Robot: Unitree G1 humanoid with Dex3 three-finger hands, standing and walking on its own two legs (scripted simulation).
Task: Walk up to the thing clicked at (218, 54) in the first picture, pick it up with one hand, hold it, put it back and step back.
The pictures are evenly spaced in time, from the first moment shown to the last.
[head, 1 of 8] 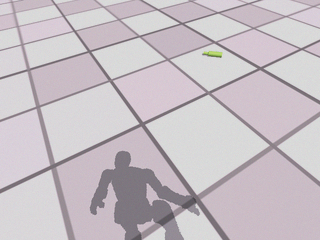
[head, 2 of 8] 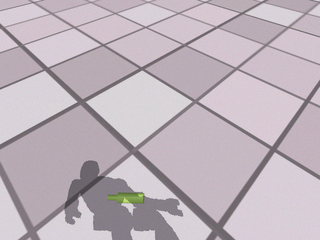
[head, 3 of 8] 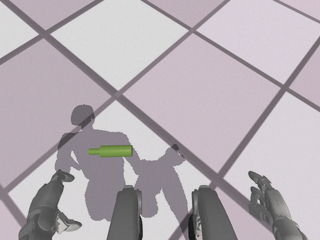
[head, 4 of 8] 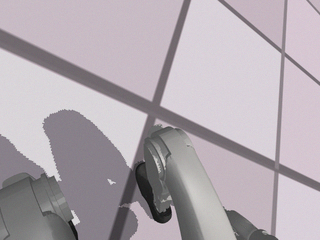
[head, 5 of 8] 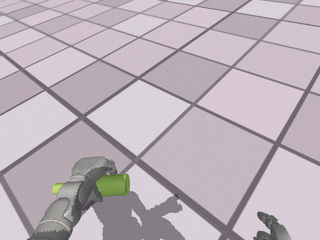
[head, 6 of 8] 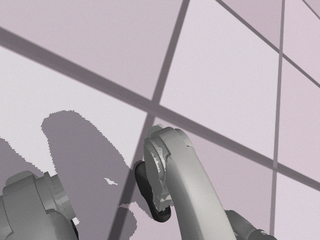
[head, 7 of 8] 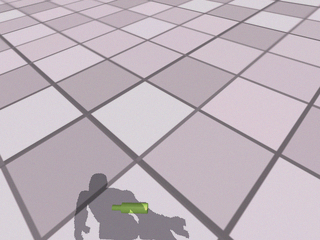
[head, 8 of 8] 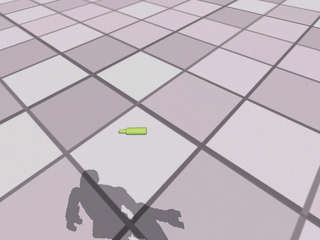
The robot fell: no
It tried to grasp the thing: yes
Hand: left
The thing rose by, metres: 0.68
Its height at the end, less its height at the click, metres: +0.00
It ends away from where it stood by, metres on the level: 0.01
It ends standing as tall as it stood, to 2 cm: yes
